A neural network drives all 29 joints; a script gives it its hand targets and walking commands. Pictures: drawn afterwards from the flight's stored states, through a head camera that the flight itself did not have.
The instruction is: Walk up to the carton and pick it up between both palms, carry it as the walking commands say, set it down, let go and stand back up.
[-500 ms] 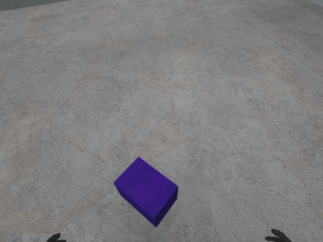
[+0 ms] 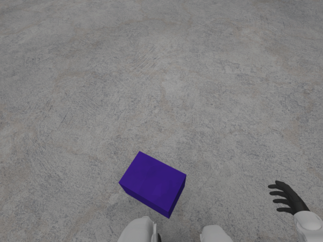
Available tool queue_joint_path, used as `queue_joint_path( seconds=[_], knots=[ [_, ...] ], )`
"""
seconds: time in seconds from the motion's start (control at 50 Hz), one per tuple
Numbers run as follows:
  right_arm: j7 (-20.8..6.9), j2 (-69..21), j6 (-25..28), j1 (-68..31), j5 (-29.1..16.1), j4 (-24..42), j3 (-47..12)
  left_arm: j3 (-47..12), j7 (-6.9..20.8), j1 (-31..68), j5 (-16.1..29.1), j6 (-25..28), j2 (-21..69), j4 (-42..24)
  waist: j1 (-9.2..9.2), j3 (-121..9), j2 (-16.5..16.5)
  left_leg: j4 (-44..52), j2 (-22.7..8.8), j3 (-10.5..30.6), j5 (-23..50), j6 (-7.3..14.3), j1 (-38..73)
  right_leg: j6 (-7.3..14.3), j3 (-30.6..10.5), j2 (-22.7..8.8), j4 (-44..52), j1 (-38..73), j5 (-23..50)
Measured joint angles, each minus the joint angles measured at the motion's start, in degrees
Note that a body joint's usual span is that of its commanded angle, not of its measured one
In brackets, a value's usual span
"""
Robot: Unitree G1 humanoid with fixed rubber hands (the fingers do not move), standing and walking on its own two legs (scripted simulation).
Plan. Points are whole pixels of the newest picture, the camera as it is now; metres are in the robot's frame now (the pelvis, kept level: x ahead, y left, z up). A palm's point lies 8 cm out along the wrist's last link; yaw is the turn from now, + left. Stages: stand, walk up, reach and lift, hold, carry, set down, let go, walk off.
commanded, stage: walk up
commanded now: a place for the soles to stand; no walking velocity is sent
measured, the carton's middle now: (154, 184) +0.41 +0.11 -0.63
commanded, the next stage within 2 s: none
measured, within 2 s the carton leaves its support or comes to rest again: neither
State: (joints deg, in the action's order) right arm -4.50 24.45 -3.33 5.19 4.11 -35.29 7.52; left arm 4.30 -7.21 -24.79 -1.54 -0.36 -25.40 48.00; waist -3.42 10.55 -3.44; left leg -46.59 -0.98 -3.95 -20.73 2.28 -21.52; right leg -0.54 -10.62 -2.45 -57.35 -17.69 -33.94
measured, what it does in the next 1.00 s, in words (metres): steps to the left, turning right: right foot, then left foot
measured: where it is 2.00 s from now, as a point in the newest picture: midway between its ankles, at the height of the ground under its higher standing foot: outside the picture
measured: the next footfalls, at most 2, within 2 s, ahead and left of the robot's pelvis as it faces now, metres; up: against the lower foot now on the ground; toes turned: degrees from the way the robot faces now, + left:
right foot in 0.20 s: +0.08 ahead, -0.07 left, +0.00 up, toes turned -15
left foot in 0.54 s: +0.12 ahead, +0.38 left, +0.00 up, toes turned -28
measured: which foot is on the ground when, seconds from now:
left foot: down 0.00-0.22, up 0.24-0.52, down 0.54-1.00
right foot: up 0.00-0.18, down 0.20-0.56, up 0.58-0.72, down 0.74-1.00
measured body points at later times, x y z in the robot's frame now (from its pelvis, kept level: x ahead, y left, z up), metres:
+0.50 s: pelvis +0.03 +0.13 -0.02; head +0.06 +0.09 +0.42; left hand +0.25 +0.42 -0.06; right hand +0.05 -0.22 -0.12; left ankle +0.12 +0.31 -0.69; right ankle +0.04 -0.06 -0.70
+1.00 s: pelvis +0.03 +0.28 +0.00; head +0.03 +0.24 +0.44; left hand +0.28 +0.50 -0.08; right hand -0.01 -0.05 -0.12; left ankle +0.14 +0.36 -0.70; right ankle +0.02 +0.12 -0.70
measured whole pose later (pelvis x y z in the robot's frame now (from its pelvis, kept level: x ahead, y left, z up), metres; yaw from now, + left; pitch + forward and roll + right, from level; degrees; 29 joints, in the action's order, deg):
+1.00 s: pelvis +0.03 +0.28 +0.00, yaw -29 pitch -7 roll +1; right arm -2.6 24.8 -3.4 11.5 -0.2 -40.1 3.2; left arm -0.2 -2.1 -12.6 1.3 -0.5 -23.1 42.0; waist 0.3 10.0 -3.1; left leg -46.5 -1.4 -3.6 -20.4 0.0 -19.2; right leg 0.0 -5.9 -1.0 -50.8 -21.7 -25.8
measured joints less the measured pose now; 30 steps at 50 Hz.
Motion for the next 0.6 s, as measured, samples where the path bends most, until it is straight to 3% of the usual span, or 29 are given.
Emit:
queue_joint_path(
  seconds=[0.04,0.1,0.16,0.2,0.22,0.26,0.32,0.4,0.52,0.54,0.56,0.6],
  knots=[
    [0.5,-1.5,-0.4,1.0,-0.7,0.9,-0.9,-0.4,0.3,0.7,0.2,-0.5,-0.2,-0.8,0.25,0.2,-0.2,2.8,-0.6,-2.1,0.6,0.6,2.6,1.4,4.4,0.4,-3.4,-2.5,-0.1],
    [1.2,-3.2,-1.3,2.7,-0.7,1.5,-2.1,-1.1,0.9,1.1,0.4,-0.7,-0.7,-2.2,1.42,-0.3,0.0,6.9,-0.8,-5.7,1.6,1.5,5.8,2.6,10.8,0.1,-0.9,-3.8,1.7],
    [1.2,-3.3,-1.8,4.8,-0.6,2.1,-2.6,-1.4,1.3,1.9,1.0,-0.5,-0.9,-4.1,2.85,-1.1,-0.1,7.7,-0.5,-8.9,1.2,2.4,6.9,3.6,15.0,0.1,6.3,-2.9,4.1],
    [1.0,-2.6,-2.2,6.3,-0.7,2.2,-2.7,-1.5,1.5,2.4,1.2,0.2,-1.2,-5.7,3.27,-2.0,-0.6,5.5,-0.7,-10.8,-0.5,2.7,5.9,4.7,15.9,0.6,13.9,-1.1,11.4],
    [0.9,-1.9,-2.3,6.9,-0.8,1.9,-2.6,-1.5,1.5,2.8,1.0,0.6,-1.1,-6.5,3.49,-2.2,-1.6,2.8,-1.4,-10.5,-1.8,2.0,4.6,4.5,15.7,1.1,14.0,-1.6,14.5],
    [0.8,-1.2,-3.0,7.9,-0.6,1.4,-2.2,-1.7,1.0,3.8,0.1,1.2,-1.4,-8.4,3.66,-2.3,-2.8,-8.2,-0.9,-5.1,-8.6,-0.7,0.0,3.7,15.1,1.8,11.8,-3.0,14.0],
    [0.3,0.3,-3.8,8.6,-0.1,1.4,-1.6,-2.0,0.1,5.5,-0.4,2.5,-1.5,-10.3,3.83,-1.1,-4.0,-21.8,-0.8,2.7,-10.5,-3.1,-5.3,2.6,13.6,2.1,9.9,-3.6,12.5],
    [-0.3,1.9,-3.8,9.3,-0.4,2.3,-0.9,-2.8,0.2,7.5,-0.6,2.8,-1.6,-12.4,5.23,0.3,-3.9,-24.0,-2.9,8.8,-8.5,-4.5,-8.1,0.5,11.8,0.6,8.0,-4.6,11.9],
    [-0.6,3.9,-3.2,9.7,-1.5,3.8,-0.5,-3.6,1.4,8.8,-0.4,2.3,-2.7,-16.0,5.38,1.1,-0.2,-8.8,-4.2,8.7,-4.7,-3.0,-2.9,-4.1,5.4,-3.9,2.7,-7.9,10.1],
    [-0.6,3.9,-2.8,9.6,-1.7,3.8,-0.4,-3.6,1.6,9.1,-0.1,1.9,-3.1,-16.0,5.44,1.3,1.0,-6.4,-3.5,7.5,-3.7,-4.5,-1.6,-4.6,3.8,-5.0,1.5,-8.4,9.6],
    [-0.5,3.4,-2.4,9.1,-1.7,3.5,-0.6,-3.4,1.7,9.6,0.3,1.3,-3.5,-15.4,5.12,2.1,2.9,-6.8,-2.3,5.6,-3.7,-6.0,-0.8,-3.4,1.6,-6.0,0.2,-8.8,8.9],
    [-0.5,2.3,-2.0,8.5,-2.0,3.5,-1.5,-2.7,1.3,9.7,1.6,-0.2,-3.3,-13.9,4.89,1.9,3.7,-7.8,-2.5,3.2,-4.5,-6.6,-0.4,-1.4,-0.4,-3.7,-4.1,-9.9,2.6]
  ],
)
